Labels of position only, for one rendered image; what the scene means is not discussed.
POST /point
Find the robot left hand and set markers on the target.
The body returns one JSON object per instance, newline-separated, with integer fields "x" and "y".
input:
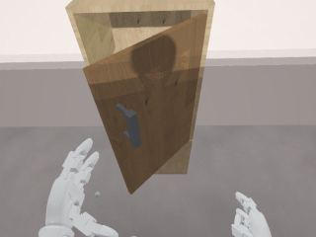
{"x": 68, "y": 188}

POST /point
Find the cupboard door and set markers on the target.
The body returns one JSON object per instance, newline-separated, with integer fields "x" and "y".
{"x": 157, "y": 78}

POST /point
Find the robot left forearm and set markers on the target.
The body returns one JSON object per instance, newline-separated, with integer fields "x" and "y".
{"x": 55, "y": 231}

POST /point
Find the handle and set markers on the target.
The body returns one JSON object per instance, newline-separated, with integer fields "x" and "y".
{"x": 131, "y": 119}

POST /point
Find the robot right hand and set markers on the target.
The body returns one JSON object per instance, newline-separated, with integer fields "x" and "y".
{"x": 255, "y": 224}

